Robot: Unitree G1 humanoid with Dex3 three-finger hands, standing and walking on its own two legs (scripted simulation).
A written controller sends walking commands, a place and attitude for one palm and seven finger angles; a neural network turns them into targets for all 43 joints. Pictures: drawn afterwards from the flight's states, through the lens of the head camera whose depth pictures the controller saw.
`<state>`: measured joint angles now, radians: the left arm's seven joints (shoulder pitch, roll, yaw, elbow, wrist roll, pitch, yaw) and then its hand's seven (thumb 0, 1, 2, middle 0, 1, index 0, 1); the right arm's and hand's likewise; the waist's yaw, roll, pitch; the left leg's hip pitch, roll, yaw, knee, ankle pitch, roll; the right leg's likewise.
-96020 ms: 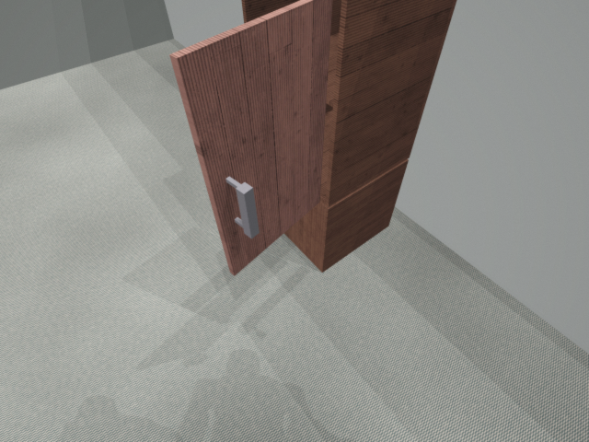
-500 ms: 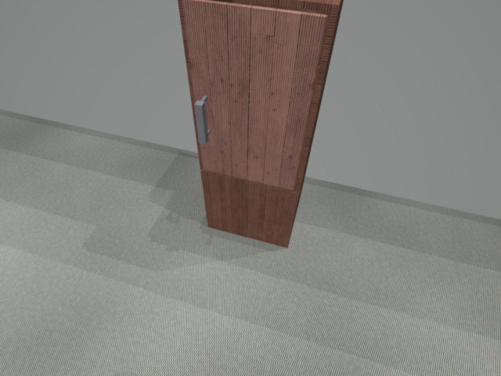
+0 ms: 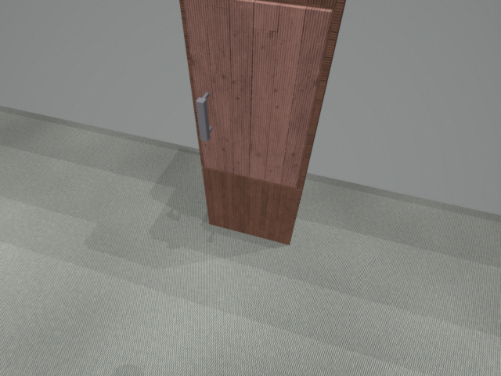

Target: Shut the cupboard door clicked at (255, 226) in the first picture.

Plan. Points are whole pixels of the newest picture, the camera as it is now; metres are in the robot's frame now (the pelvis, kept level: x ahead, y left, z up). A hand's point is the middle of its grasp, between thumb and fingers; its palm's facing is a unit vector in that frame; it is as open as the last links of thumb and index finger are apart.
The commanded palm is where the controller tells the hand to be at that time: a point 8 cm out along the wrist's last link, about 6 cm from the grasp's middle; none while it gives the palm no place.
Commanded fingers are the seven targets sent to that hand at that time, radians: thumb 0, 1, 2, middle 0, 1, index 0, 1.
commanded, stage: look to check the result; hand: left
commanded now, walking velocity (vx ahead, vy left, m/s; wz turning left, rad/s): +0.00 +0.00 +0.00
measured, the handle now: (205, 116) +0.86 +0.18 -0.09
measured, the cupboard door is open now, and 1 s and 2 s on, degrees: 0 0 0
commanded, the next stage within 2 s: stand and wait in 0.30 s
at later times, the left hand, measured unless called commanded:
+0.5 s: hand out of the picture +0.01 +0.18 -0.18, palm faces +0.01 -0.98 -0.21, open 7.4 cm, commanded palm none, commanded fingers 0.00 0.90 0.90 -0.20 -0.30 -0.20 -0.30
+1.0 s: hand out of the picture +0.03 +0.19 -0.17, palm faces +0.00 -0.97 -0.24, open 7.4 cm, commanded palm none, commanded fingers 0.00 0.90 0.90 -0.20 -0.30 -0.20 -0.30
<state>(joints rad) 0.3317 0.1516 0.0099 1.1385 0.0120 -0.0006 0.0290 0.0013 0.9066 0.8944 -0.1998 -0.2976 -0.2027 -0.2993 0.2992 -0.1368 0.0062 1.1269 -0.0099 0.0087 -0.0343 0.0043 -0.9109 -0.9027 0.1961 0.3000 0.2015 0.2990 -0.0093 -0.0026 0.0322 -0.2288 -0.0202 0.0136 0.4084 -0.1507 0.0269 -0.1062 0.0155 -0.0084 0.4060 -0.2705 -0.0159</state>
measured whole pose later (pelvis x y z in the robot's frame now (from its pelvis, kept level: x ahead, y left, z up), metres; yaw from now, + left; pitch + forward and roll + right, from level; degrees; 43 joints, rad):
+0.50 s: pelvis +0.01 +0.00 +0.00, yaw +0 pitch -2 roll +0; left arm 0.27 0.18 0.01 1.13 0.01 -0.01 0.02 0.00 0.91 0.89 -0.20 -0.30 -0.20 -0.30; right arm 0.24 -0.19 0.00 1.12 -0.01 0.00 -0.03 0.00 -0.91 -0.90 0.20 0.30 0.20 0.30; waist -0.01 0.00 0.04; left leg -0.21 -0.02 0.01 0.39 -0.15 0.02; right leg -0.08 0.02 -0.01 0.38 -0.27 -0.02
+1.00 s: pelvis +0.02 -0.01 +0.00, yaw +0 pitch -2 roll +0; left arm 0.25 0.21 0.01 1.13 0.01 -0.01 0.02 0.00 0.91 0.89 -0.20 -0.30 -0.20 -0.30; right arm 0.21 -0.21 0.01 1.13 -0.01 0.00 -0.03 0.00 -0.91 -0.90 0.20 0.30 0.20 0.30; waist -0.01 0.00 0.05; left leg -0.18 -0.01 0.01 0.37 -0.16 0.01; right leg -0.05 0.03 0.00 0.34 -0.27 -0.03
